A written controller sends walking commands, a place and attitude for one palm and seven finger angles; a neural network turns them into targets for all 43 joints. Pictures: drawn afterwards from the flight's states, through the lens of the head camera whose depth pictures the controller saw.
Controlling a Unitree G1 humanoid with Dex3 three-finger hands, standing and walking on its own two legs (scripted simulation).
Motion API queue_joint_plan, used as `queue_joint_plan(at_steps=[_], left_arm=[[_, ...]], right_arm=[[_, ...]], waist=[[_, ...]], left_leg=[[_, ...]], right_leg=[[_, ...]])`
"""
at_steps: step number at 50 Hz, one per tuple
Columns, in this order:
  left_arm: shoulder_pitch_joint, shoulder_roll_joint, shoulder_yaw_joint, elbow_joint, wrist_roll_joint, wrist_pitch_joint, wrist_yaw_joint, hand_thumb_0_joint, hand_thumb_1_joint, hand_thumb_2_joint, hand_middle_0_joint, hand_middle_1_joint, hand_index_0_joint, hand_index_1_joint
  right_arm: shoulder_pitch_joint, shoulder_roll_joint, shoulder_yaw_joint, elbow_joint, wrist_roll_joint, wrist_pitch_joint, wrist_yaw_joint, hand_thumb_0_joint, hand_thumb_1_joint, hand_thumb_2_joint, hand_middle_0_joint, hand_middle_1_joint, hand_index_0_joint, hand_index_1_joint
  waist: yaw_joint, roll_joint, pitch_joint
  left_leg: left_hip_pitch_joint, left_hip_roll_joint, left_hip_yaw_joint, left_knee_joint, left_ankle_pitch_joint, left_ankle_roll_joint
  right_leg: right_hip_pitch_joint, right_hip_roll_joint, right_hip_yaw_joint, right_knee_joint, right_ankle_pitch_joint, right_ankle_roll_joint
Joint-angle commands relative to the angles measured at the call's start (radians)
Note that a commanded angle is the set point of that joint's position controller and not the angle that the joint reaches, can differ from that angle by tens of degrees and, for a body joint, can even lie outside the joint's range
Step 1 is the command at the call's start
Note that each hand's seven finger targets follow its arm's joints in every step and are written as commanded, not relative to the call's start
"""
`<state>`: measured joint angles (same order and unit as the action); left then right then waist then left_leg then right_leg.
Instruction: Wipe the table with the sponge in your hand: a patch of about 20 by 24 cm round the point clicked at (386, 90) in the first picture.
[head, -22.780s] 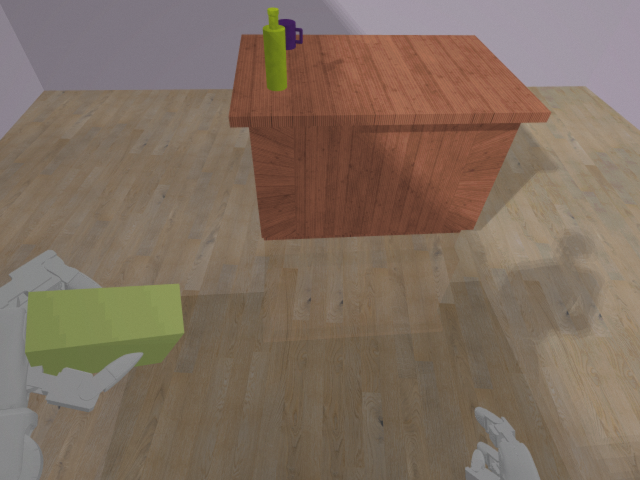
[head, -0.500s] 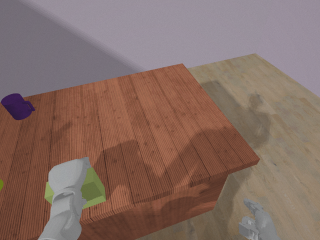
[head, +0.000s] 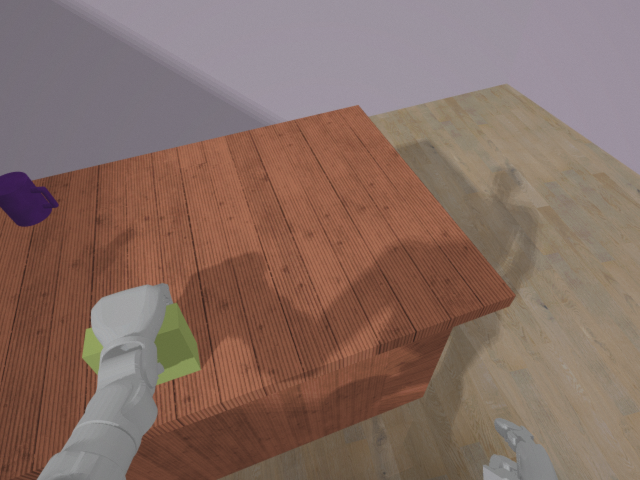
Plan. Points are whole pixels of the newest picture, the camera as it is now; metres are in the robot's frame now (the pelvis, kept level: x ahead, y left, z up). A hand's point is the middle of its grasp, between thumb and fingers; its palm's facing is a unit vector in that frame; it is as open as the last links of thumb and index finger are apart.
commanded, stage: wipe forward along the first lane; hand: left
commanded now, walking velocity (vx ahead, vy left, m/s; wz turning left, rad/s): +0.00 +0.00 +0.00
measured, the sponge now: (151, 357) +0.28 +0.29 -0.05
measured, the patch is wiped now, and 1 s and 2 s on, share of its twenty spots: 0.25 0.45 0.75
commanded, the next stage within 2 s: slide across to the middle lane in 1.24 s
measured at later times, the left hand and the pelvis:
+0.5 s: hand (143, 306) +0.34 +0.32 -0.01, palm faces -0.13 +0.01 -0.99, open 9.1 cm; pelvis -0.01 +0.00 -0.02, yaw +0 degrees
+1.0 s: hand (140, 276) +0.39 +0.34 -0.01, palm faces -0.14 +0.02 -0.99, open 9.1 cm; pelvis -0.01 +0.01 -0.03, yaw -1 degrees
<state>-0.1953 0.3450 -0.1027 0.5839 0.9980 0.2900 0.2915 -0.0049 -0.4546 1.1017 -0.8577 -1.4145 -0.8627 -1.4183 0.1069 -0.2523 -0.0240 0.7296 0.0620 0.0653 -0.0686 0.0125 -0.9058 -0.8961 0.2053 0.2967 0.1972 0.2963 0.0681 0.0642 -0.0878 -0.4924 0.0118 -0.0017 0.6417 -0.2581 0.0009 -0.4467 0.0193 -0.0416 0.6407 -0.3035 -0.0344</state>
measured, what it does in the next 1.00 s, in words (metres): stands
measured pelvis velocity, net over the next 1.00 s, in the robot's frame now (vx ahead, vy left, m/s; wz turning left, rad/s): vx -0.01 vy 0.01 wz -0.02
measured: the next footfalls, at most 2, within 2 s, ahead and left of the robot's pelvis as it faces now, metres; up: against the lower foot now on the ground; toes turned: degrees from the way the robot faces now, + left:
none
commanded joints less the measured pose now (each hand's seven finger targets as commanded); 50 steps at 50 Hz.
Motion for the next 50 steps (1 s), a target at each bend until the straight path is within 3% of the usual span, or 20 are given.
queue_joint_plan(at_steps=[1,5,6,10,11,13,17,20,22,25,26,30,31,32,34,36,39,44,46,50], left_arm=[[-0.266,0.251,0.124,0.003,0.033,-0.012,0.033,0.0,0.1,1.3,-1.2,-1.6,-1.2,-1.6],[-0.317,0.235,0.099,0.055,0.039,-0.043,0.036,0.0,0.1,1.3,-1.2,-1.6,-1.2,-1.6],[-0.31,0.286,0.149,0.075,0.042,-0.045,0.041,0.0,0.1,1.3,-1.2,-1.6,-1.2,-1.6],[-0.341,0.242,0.105,0.125,0.032,-0.061,0.043,0.0,0.1,1.3,-1.2,-1.6,-1.2,-1.6],[-0.336,0.286,0.148,0.146,0.032,-0.062,0.046,0.0,0.1,1.3,-1.2,-1.6,-1.2,-1.6],[-0.369,0.267,0.121,0.151,0.024,-0.071,0.049,0.0,0.1,1.3,-1.2,-1.6,-1.2,-1.6],[-0.441,0.312,0.145,0.195,0.035,-0.093,0.062,0.0,0.1,1.3,-1.2,-1.6,-1.2,-1.6],[-0.454,0.281,0.117,0.235,0.038,-0.099,0.069,0.0,0.1,1.3,-1.2,-1.6,-1.2,-1.6],[-0.482,0.327,0.147,0.252,0.039,-0.104,0.073,0.0,0.1,1.3,-1.2,-1.6,-1.2,-1.6],[-0.507,0.298,0.117,0.286,0.034,-0.103,0.077,0.0,0.1,1.3,-1.2,-1.6,-1.2,-1.6],[-0.525,0.336,0.151,0.295,0.036,-0.103,0.079,0.0,0.1,1.3,-1.2,-1.6,-1.2,-1.6],[-0.549,0.348,0.14,0.334,0.04,-0.105,0.08,0.0,0.1,1.3,-1.2,-1.6,-1.2,-1.6],[-0.584,0.372,0.154,0.343,0.046,-0.104,0.077,0.0,0.1,1.3,-1.2,-1.6,-1.2,-1.6],[-0.616,0.348,0.12,0.34,0.049,-0.107,0.077,0.0,0.1,1.3,-1.2,-1.6,-1.2,-1.6],[-0.624,0.348,0.111,0.361,0.055,-0.105,0.075,0.0,0.1,1.3,-1.2,-1.6,-1.2,-1.6],[-0.663,0.403,0.152,0.376,0.065,-0.107,0.074,0.0,0.1,1.3,-1.2,-1.6,-1.2,-1.6],[-0.675,0.359,0.113,0.386,0.049,-0.113,0.071,0.0,0.1,1.3,-1.2,-1.6,-1.2,-1.6],[-0.715,0.382,0.122,0.414,0.049,-0.119,0.066,0.0,0.1,1.3,-1.2,-1.6,-1.2,-1.6],[-0.707,0.398,0.144,0.418,0.053,-0.123,0.063,0.0,0.1,1.3,-1.2,-1.6,-1.2,-1.6],[-0.743,0.398,0.124,0.445,0.058,-0.121,0.063,0.0,0.1,1.3,-1.2,-1.6,-1.2,-1.6]], right_arm=[[-0.076,-0.14,-0.041,-0.124,-0.002,-0.036,-0.014,0.0,-0.9,-0.9,0.2,0.3,0.2,0.3],[-0.04,-0.138,-0.045,-0.122,-0.001,-0.04,-0.014,0.0,-0.9,-0.9,0.2,0.3,0.2,0.3],[-0.028,-0.144,-0.049,-0.113,-0.003,-0.038,-0.013,0.0,-0.9,-0.9,0.2,0.3,0.2,0.3],[-0.004,-0.142,-0.049,-0.117,-0.001,-0.039,-0.008,0.0,-0.9,-0.9,0.2,0.3,0.2,0.3],[0.002,-0.148,-0.052,-0.11,-0.001,-0.038,-0.007,0.0,-0.9,-0.9,0.2,0.3,0.2,0.3],[0.015,-0.144,-0.051,-0.118,0.001,-0.039,-0.008,0.0,-0.9,-0.9,0.2,0.3,0.2,0.3],[0.045,-0.149,-0.054,-0.104,-0.001,-0.043,-0.006,0.0,-0.9,-0.9,0.2,0.3,0.2,0.3],[0.056,-0.149,-0.055,-0.101,-0.001,-0.044,-0.002,0.0,-0.9,-0.9,0.2,0.3,0.2,0.3],[0.069,-0.152,-0.057,-0.094,-0.001,-0.044,0.001,0.0,-0.9,-0.9,0.2,0.3,0.2,0.3],[0.078,-0.151,-0.054,-0.096,0.001,-0.045,0.003,0.0,-0.9,-0.9,0.2,0.3,0.2,0.3],[0.083,-0.155,-0.055,-0.089,-0.001,-0.046,0.003,0.0,-0.9,-0.9,0.2,0.3,0.2,0.3],[0.104,-0.157,-0.052,-0.092,-0.001,-0.044,0.004,0.0,-0.9,-0.9,0.2,0.3,0.2,0.3],[0.105,-0.159,-0.05,-0.086,-0.001,-0.043,0.006,0.0,-0.9,-0.9,0.2,0.3,0.2,0.3],[0.114,-0.157,-0.05,-0.086,0.0,-0.045,0.007,0.0,-0.9,-0.9,0.2,0.3,0.2,0.3],[0.12,-0.158,-0.047,-0.091,0.0,-0.044,0.009,0.0,-0.9,-0.9,0.2,0.3,0.2,0.3],[0.131,-0.164,-0.05,-0.079,-0.004,-0.043,0.009,0.0,-0.9,-0.9,0.2,0.3,0.2,0.3],[0.144,-0.159,-0.049,-0.089,-0.003,-0.046,0.011,0.0,-0.9,-0.9,0.2,0.3,0.2,0.3],[0.17,-0.165,-0.048,-0.08,-0.005,-0.045,0.015,0.0,-0.9,-0.9,0.2,0.3,0.2,0.3],[0.178,-0.166,-0.05,-0.078,-0.008,-0.041,0.018,0.0,-0.9,-0.9,0.2,0.3,0.2,0.3],[0.196,-0.17,-0.048,-0.077,-0.008,-0.038,0.021,0.0,-0.9,-0.9,0.2,0.3,0.2,0.3]], waist=[[-0.04,-0.138,-0.156],[-0.054,-0.128,-0.178],[-0.041,-0.114,-0.202],[-0.062,-0.13,-0.191],[-0.057,-0.139,-0.199],[-0.067,-0.143,-0.205],[-0.077,-0.127,-0.219],[-0.088,-0.13,-0.203],[-0.086,-0.109,-0.221],[-0.098,-0.131,-0.208],[-0.092,-0.121,-0.223],[-0.105,-0.144,-0.226],[-0.107,-0.119,-0.222],[-0.12,-0.092,-0.219],[-0.122,-0.095,-0.213],[-0.12,-0.078,-0.237],[-0.13,-0.088,-0.254],[-0.136,-0.079,-0.281],[-0.125,-0.068,-0.312],[-0.147,-0.091,-0.283]], left_leg=[[0.046,-0.037,-0.026,-0.045,-0.007,0.039],[0.018,-0.034,-0.013,-0.015,-0.007,0.044],[0.009,-0.035,-0.017,-0.011,-0.003,0.042],[-0.028,-0.028,-0.009,0.012,-0.017,0.044],[-0.04,-0.029,-0.015,0.015,-0.018,0.044],[-0.052,-0.028,-0.008,0.022,-0.04,0.047],[-0.075,-0.024,-0.008,0.039,-0.053,0.05],[-0.092,-0.023,-0.007,0.05,-0.064,0.05],[-0.097,-0.022,-0.006,0.057,-0.059,0.05],[-0.115,-0.02,-0.009,0.06,-0.087,0.052],[-0.112,-0.017,-0.011,0.061,-0.078,0.051],[-0.145,-0.022,-0.008,0.075,-0.086,0.055],[-0.144,-0.019,-0.014,0.073,-0.09,0.052],[-0.133,-0.018,-0.011,0.073,-0.098,0.055],[-0.143,-0.02,-0.014,0.074,-0.117,0.055],[-0.134,-0.015,-0.022,0.079,-0.105,0.054],[-0.138,-0.017,-0.019,0.086,-0.108,0.055],[-0.137,-0.013,-0.023,0.098,-0.08,0.056],[-0.131,-0.011,-0.03,0.102,-0.046,0.055],[-0.152,-0.01,-0.026,0.108,-0.059,0.057]], right_leg=[[0.01,0.006,0.09,-0.132,0.066,-0.019],[-0.017,0.001,0.078,-0.113,0.072,-0.012],[-0.003,0.006,0.088,-0.105,0.079,-0.018],[-0.038,0.0,0.078,-0.096,0.073,-0.01],[-0.032,0.005,0.083,-0.094,0.071,-0.012],[-0.043,0.002,0.075,-0.094,0.037,-0.003],[-0.068,0.005,0.071,-0.077,0.013,-0.005],[-0.103,0.005,0.068,-0.077,0.001,-0.004],[-0.096,0.007,0.067,-0.066,0.005,-0.005],[-0.125,0.008,0.061,-0.071,-0.033,-0.002],[-0.119,0.011,0.06,-0.065,-0.022,-0.005],[-0.124,0.011,0.06,-0.063,-0.026,0.001],[-0.136,0.013,0.057,-0.059,-0.034,-0.004],[-0.155,0.012,0.053,-0.055,-0.042,-0.002],[-0.173,0.015,0.05,-0.056,-0.065,-0.002],[-0.181,0.019,0.045,-0.044,-0.053,-0.008],[-0.186,0.02,0.042,-0.042,-0.051,-0.002],[-0.194,0.025,0.036,-0.026,-0.017,-0.005],[-0.186,0.028,0.033,-0.015,0.015,-0.01],[-0.208,0.03,0.028,-0.017,0.006,-0.005]])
